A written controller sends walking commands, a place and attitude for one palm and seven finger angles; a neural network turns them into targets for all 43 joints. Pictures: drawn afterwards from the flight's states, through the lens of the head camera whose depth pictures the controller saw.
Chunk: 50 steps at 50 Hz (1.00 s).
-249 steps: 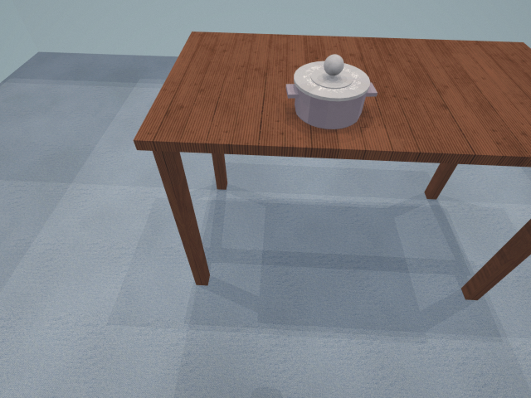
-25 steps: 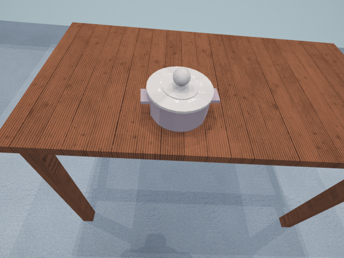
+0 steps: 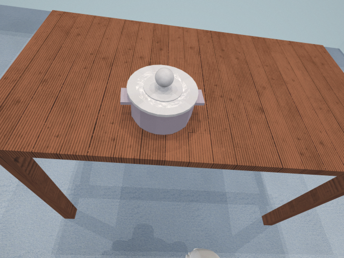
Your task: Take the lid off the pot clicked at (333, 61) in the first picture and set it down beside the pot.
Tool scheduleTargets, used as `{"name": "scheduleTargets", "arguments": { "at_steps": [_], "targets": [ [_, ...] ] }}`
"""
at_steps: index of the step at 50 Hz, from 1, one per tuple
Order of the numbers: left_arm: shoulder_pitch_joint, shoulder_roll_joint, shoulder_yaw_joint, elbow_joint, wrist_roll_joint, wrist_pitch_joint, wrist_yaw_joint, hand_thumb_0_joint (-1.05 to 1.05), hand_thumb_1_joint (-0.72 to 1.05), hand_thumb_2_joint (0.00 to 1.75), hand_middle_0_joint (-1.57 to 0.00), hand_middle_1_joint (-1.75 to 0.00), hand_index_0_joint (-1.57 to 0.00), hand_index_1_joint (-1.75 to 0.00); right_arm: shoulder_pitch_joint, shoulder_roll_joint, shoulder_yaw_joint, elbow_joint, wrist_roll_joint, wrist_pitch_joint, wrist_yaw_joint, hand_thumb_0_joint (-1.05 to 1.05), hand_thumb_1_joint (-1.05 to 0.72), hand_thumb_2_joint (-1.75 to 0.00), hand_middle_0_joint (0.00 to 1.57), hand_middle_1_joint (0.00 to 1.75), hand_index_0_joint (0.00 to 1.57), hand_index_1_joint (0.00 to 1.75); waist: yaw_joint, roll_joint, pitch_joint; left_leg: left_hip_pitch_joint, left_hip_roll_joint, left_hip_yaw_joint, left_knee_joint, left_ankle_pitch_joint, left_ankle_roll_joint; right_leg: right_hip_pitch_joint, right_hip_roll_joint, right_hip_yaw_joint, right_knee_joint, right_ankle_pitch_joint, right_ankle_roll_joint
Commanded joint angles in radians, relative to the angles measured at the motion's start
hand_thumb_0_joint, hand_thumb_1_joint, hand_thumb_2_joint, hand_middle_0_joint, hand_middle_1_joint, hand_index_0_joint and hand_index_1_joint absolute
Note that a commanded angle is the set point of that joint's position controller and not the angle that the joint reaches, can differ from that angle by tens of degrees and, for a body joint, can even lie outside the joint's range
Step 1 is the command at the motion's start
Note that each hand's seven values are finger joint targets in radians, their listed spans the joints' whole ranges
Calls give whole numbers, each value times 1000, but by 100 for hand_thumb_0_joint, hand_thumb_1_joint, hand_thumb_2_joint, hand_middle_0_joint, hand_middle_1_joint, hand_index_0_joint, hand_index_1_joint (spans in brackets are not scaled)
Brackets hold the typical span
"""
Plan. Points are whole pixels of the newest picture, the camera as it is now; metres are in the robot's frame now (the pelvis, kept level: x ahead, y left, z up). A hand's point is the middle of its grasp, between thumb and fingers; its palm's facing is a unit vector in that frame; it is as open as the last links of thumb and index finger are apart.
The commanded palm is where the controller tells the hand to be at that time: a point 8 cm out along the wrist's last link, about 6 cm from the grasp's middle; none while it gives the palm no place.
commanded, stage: shuffle to correct the standing spot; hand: left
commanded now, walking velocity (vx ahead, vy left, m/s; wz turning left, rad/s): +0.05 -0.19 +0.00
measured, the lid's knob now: (164, 77) +0.50 +0.07 +0.13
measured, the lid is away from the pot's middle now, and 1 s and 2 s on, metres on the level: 0.00 0.00 0.00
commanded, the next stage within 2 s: come to a stop and stand still in 0.14 s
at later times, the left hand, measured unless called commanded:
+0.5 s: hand out of the picture +0.06 +0.10 -0.19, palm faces +0.09 -0.99 -0.13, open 7.3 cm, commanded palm none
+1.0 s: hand out of the picture +0.06 +0.13 -0.18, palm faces +0.07 -0.97 -0.23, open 7.4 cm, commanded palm none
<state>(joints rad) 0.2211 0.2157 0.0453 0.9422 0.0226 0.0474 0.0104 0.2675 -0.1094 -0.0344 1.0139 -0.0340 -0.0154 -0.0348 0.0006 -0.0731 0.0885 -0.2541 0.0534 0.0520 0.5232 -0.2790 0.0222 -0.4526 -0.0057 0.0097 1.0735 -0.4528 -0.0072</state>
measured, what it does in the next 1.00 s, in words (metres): steps on the spot: right foot, then left foot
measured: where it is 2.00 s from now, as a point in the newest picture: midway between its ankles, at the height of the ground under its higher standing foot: outside the picture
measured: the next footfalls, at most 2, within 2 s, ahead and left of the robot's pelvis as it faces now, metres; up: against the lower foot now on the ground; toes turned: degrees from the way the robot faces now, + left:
right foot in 0.18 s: +0.07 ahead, -0.20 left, +0.00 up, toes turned +4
left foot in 0.36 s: +0.08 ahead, +0.02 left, +0.00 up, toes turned +6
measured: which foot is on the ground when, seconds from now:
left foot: down 0.00-0.18, up 0.20-0.34, down 0.36-1.00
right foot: up 0.00-0.16, down 0.18-1.00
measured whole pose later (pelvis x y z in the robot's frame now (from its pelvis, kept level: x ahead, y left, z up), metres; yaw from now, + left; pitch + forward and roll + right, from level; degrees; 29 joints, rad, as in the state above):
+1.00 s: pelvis +0.00 -0.07 -0.01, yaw +3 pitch -3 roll -1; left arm 0.27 0.22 0.00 0.90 0.02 0.02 0.04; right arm 0.24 -0.19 -0.02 0.92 -0.03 0.03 0.00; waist -0.01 -0.01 0.01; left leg -0.32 0.00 0.08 0.62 -0.26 0.05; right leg -0.27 -0.03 -0.04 0.60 -0.30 0.00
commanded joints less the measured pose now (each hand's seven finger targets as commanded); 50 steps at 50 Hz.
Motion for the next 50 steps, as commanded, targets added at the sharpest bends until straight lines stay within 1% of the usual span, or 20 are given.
{"name": "scheduleTargets", "arguments": {
  "at_steps": [1,4,6,9,10,11,13,16,17,18,20,27,31,34,35,36,38,40,44,50],
  "targets": [
    [17,3,-9,-63,0,-21,-10,0,90,90,-20,-30,-20,-30,36,-190,-54,-51,0,-7,8,0,-90,-90,20,30,20,30,-23,251,-27,2,189,-205,-249,117,115,42,-32,-64,-285,13,25],
    [39,12,-7,-62,-4,-28,-12,0,90,90,-20,-30,-20,-30,47,-229,-70,-57,1,9,6,0,-90,-90,20,30,20,30,-16,239,-83,13,187,-230,-171,102,80,157,-6,-90,-491,90,23],
    [83,44,-2,-40,-9,-37,-7,0,90,90,-20,-30,-20,-30,73,-206,-70,-51,6,14,12,0,-90,-90,20,30,20,30,-7,149,-110,-29,128,-175,-62,134,30,304,4,-102,-665,233,21],
    [139,151,14,-40,9,-38,9,0,90,90,-20,-30,-20,-30,56,-103,-49,-86,16,22,15,0,-90,-90,20,30,20,30,15,-146,-96,-249,-50,29,304,-235,-36,415,-258,149,-721,491,-103],
    [134,166,25,-41,15,-35,12,0,90,90,-20,-30,-20,-30,39,-116,-52,-91,18,33,6,0,-90,-90,20,30,20,30,30,-279,-102,-280,-40,19,403,-338,-35,394,-268,200,-746,480,-158],
    [117,159,28,-49,12,-29,17,0,90,90,-20,-30,-20,-30,24,-134,-59,-93,20,36,2,0,-90,-90,20,30,20,30,37,-312,-86,-282,-28,6,452,-340,-28,368,-268,212,-747,476,-200],
    [68,115,15,-57,15,-28,26,0,90,90,-20,-30,-20,-30,12,-115,-49,-77,22,25,5,0,-90,-90,20,30,20,30,-2,-126,-47,-219,-21,13,392,-278,-28,304,-238,140,-666,626,-205],
    [58,83,-7,-20,-10,-55,36,0,90,90,-20,-30,-20,-30,76,-52,-15,-24,29,6,9,0,-90,-90,20,30,20,30,-41,34,-95,73,-24,-3,-66,82,-38,255,-162,60,-577,653,-94],
    [70,49,-14,-21,-19,-54,33,0,90,90,-20,-30,-20,-30,62,-98,-16,-23,29,-3,5,0,-90,-90,20,30,20,30,-21,147,-76,131,59,-85,-103,356,-5,203,-103,24,-571,554,-34],
    [87,29,-18,-17,-21,-51,34,0,90,90,-20,-30,-20,-30,51,-127,-14,-28,28,-3,1,0,-90,-90,20,30,20,30,-5,144,-80,126,127,-127,-100,540,33,234,-66,6,-606,425,-4],
    [107,36,-22,21,-19,-45,39,0,90,90,-20,-30,-20,-30,1,-134,-8,-20,36,-7,-9,0,-90,-90,20,30,20,30,13,292,-66,106,130,-149,-107,700,65,304,-67,-15,-618,351,13],
    [128,80,-9,11,-10,-50,45,0,90,90,-20,-30,-20,-30,-27,-163,-34,-63,39,12,-12,0,-90,-90,20,30,20,30,3,76,-159,216,102,-92,-20,644,27,267,-129,24,-607,652,-8],
    [128,78,-9,-7,-5,-50,46,0,90,90,-20,-30,-20,-30,-45,-150,-35,-78,37,18,-3,0,-90,-90,20,30,20,30,5,16,-184,163,84,-78,-10,486,16,286,-138,43,-602,673,-25],
    [117,75,-17,-12,-5,-49,45,0,90,90,-20,-30,-20,-30,-66,-138,-25,-76,36,22,6,0,-90,-90,20,30,20,30,4,10,-134,119,64,-75,-38,299,3,253,-149,68,-639,576,-29],
    [156,94,-13,-9,6,-65,72,0,90,90,-20,-30,-20,-30,-83,-219,-35,-137,38,2,8,0,-90,-90,20,30,20,30,-4,103,-218,174,75,-31,104,468,-16,251,-169,117,-601,889,-12],
    [113,151,8,-25,-8,-57,65,0,90,90,-20,-30,-20,-30,-93,-204,-44,-140,39,10,6,0,-90,-90,20,30,20,30,-1,136,-271,145,32,-31,101,472,-28,320,-190,102,-535,930,-53],
    [110,108,1,-59,-12,-60,68,0,90,90,-20,-30,-20,-30,-68,-178,-34,-154,25,12,7,0,-90,-90,20,30,20,30,-4,34,-262,98,50,-72,73,409,5,299,-154,72,-522,668,-61],
    [90,101,-6,-75,-6,-55,61,0,90,90,-20,-30,-20,-30,-76,-177,-28,-157,25,23,12,0,-90,-90,20,30,20,30,-9,-67,-109,8,34,-70,56,193,8,199,-149,85,-590,460,-58],
    [40,125,-11,-107,0,-44,48,0,90,90,-20,-30,-20,-30,-62,-172,-18,-158,14,32,28,0,-90,-90,20,30,20,30,-24,27,61,-65,6,-91,-13,-113,1,18,-141,119,-688,-34,-80],
    [92,113,-16,-112,-1,-41,38,0,90,90,-20,-30,-20,-30,-21,-191,-9,-155,9,20,32,0,-90,-90,20,30,20,30,0,81,12,-144,35,-146,-117,-224,17,92,-94,75,-657,-65,-58]
  ]
}}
